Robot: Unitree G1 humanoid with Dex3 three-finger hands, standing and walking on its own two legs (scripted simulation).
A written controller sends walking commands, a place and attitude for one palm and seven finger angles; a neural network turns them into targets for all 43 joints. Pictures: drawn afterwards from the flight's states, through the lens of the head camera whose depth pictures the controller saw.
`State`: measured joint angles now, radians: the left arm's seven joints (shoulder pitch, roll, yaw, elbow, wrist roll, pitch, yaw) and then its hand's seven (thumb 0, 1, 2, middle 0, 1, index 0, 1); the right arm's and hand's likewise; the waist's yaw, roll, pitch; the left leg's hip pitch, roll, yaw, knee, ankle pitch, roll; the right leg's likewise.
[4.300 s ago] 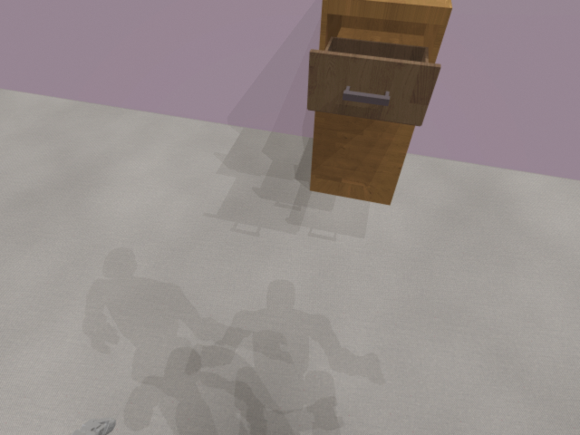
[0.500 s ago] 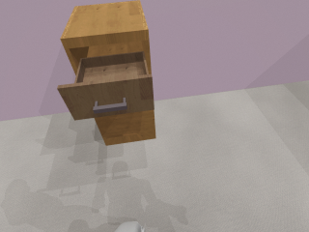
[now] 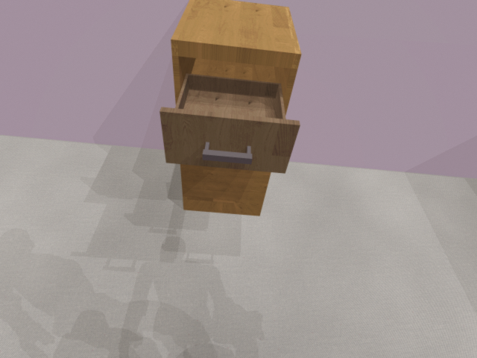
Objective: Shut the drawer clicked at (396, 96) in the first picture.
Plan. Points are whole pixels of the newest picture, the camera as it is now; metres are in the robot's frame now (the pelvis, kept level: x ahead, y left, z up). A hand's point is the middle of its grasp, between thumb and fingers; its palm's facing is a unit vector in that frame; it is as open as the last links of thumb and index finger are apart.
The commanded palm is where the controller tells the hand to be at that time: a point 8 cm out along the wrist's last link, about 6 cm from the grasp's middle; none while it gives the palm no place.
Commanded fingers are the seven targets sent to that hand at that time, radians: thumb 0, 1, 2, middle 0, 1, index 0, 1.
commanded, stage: take the last steps up to it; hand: left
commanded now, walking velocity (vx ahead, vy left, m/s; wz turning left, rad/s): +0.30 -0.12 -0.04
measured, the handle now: (227, 152) +0.62 +0.08 -0.05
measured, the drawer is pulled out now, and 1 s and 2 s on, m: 0.30 0.30 0.30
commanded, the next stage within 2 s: come to a stop and stand still in 0.94 s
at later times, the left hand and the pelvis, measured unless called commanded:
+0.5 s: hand (197, 339) +0.19 +0.09 -0.17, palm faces +0.04 -0.98 -0.21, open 7.2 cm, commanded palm none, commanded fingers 0.00 0.90 0.90 -0.20 -0.30 -0.20 -0.30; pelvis +0.11 -0.09 -0.01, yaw +0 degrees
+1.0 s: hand (200, 325) +0.23 +0.09 -0.19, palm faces +0.09 -0.99 -0.13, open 7.3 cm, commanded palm none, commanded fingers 0.00 0.90 0.90 -0.20 -0.30 -0.20 -0.30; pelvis +0.27 -0.07 -0.01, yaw +0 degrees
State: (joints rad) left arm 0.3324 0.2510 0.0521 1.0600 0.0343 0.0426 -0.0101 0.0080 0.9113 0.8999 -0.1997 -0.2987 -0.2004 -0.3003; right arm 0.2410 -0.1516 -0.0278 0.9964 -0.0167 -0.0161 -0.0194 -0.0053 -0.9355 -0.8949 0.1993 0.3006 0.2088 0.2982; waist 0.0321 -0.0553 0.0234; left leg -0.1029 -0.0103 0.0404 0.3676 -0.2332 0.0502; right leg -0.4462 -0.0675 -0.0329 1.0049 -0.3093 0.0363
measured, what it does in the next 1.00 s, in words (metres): walks ahead: right foot, then left foot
